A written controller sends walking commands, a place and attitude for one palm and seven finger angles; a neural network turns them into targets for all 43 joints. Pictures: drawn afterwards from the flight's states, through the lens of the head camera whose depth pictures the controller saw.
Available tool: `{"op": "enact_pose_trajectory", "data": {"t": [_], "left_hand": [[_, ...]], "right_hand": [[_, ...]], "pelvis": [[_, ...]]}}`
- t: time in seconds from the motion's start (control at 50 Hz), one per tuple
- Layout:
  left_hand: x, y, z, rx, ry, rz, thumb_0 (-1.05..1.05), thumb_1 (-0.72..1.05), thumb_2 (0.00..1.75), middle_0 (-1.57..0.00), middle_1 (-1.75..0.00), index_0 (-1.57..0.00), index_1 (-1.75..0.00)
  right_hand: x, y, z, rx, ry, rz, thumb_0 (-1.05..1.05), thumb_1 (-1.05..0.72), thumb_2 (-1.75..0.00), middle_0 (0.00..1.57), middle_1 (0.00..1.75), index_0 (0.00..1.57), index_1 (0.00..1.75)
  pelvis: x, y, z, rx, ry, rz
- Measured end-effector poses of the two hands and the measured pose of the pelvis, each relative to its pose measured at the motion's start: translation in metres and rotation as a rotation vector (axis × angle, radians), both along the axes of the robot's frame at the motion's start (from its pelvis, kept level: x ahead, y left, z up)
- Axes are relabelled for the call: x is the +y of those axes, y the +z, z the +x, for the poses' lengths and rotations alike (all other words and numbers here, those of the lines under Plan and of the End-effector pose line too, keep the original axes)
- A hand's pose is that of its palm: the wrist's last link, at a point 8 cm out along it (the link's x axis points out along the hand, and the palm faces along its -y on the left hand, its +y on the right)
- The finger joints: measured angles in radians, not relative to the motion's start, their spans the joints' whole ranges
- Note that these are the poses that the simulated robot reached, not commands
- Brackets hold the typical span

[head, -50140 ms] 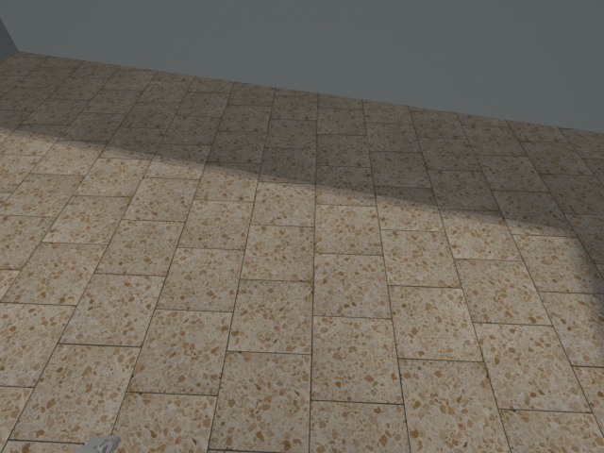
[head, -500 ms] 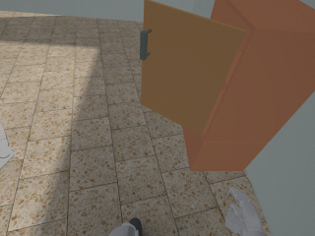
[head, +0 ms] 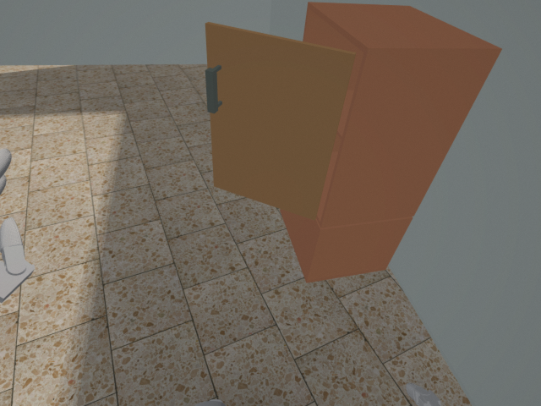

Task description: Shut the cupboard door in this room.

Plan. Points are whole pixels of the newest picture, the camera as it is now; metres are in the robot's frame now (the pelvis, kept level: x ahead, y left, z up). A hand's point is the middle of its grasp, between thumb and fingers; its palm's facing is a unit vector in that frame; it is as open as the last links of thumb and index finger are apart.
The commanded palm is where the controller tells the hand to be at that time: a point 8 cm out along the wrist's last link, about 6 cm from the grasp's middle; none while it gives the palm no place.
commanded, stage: stop stepping back and stand still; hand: left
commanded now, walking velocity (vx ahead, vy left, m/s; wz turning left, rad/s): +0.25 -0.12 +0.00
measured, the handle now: (215, 88) +0.97 +0.23 +0.05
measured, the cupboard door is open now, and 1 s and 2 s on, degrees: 54 54 54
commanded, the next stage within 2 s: let the arm hang, fingers relaxed in 0.34 s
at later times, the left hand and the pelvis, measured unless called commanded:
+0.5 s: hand (40, 284) +0.21 +0.29 +0.13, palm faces +0.42 -0.76 -0.50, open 7.4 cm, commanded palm none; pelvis +0.01 +0.02 +0.00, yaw +4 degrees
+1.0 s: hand out of the picture +0.00 +0.22 -0.16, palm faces +0.08 -0.97 -0.23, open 7.2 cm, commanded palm none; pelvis +0.02 +0.03 +0.01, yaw +4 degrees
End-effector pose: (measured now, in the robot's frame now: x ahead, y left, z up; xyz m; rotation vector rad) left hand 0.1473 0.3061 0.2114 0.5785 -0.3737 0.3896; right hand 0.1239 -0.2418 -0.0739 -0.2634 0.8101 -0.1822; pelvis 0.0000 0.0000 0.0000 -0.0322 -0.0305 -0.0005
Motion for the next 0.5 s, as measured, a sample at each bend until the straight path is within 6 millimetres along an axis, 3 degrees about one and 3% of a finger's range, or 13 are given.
{"op": "enact_pose_trajectory", "data": {"t": [0.14, 0.22, 0.32, 0.44, 0.46, 0.5], "left_hand": [[0.023, -0.023, 0.004, -0.084, 0.049, -0.145, 0.01, 0.89, 0.90, -0.21, -0.30, -0.21, -0.30], [0.025, -0.026, 0.010, -0.032, 0.015, -0.101, 0.01, 0.89, 0.90, -0.21, -0.30, -0.21, -0.30], [0.018, -0.012, 0.007, 0.058, 0.014, -0.007, 0.01, 0.89, 0.90, -0.21, -0.30, -0.21, -0.30], [0.010, -0.008, 0.003, 0.084, 0.072, 0.002, 0.01, 0.89, 0.90, -0.21, -0.30, -0.22, -0.30], [0.013, -0.016, 0.007, 0.107, 0.084, -0.002, 0.01, 0.89, 0.90, -0.21, -0.30, -0.22, -0.30], [0.021, -0.057, 0.022, 0.257, 0.117, -0.088, 0.00, 0.89, 0.90, -0.21, -0.30, -0.21, -0.30]], "right_hand": [[0.001, -0.007, -0.020, -0.002, -0.053, -0.075, 0.01, -0.90, -0.90, 0.20, 0.30, 0.20, 0.30], [0.019, -0.010, -0.019, -0.018, -0.067, -0.041, 0.01, -0.90, -0.90, 0.20, 0.30, 0.20, 0.30], [0.044, -0.011, -0.012, -0.013, -0.010, 0.063, 0.01, -0.90, -0.90, 0.20, 0.30, 0.20, 0.30], [0.047, -0.025, 0.008, 0.030, 0.049, 0.107, 0.01, -0.90, -0.90, 0.20, 0.30, 0.20, 0.30], [0.046, -0.027, 0.012, 0.038, 0.067, 0.114, 0.01, -0.90, -0.90, 0.20, 0.30, 0.20, 0.30], [0.042, -0.035, 0.020, 0.068, 0.099, 0.124, 0.01, -0.90, -0.90, 0.20, 0.30, 0.20, 0.30]], "pelvis": [[0.024, -0.012, 0.002, -0.011, 0.035, 0.003], [0.027, -0.012, -0.005, -0.020, 0.023, 0.030], [0.021, -0.002, -0.002, 0.003, 0.019, 0.022], [0.018, -0.002, 0.008, 0.022, 0.022, 0.032], [0.019, -0.001, 0.011, 0.028, 0.037, 0.035], [0.022, -0.001, 0.013, 0.033, 0.071, 0.047]]}}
